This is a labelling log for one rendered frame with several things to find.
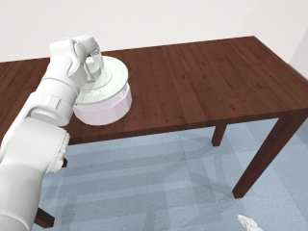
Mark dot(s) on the pot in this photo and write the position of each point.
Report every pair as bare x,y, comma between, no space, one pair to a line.
105,112

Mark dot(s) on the robot left forearm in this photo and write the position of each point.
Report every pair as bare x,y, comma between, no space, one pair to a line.
58,90

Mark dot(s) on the table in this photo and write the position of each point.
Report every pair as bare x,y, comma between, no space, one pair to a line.
183,86

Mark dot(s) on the robot left hand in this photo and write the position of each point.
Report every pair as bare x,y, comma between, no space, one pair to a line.
93,49

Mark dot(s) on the left robot upper arm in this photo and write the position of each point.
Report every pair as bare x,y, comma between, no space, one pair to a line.
36,148

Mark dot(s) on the knob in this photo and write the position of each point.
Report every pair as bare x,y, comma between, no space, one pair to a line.
94,68

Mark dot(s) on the robot right hand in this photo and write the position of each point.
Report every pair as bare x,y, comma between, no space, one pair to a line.
248,223

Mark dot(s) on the lid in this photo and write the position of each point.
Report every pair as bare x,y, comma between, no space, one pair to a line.
112,80

